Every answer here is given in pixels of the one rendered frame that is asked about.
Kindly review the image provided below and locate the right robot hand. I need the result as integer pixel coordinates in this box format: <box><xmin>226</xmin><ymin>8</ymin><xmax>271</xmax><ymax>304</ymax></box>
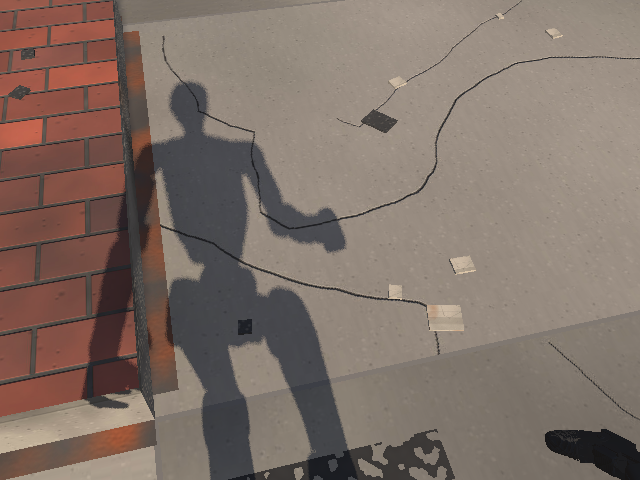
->
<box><xmin>545</xmin><ymin>429</ymin><xmax>640</xmax><ymax>480</ymax></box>

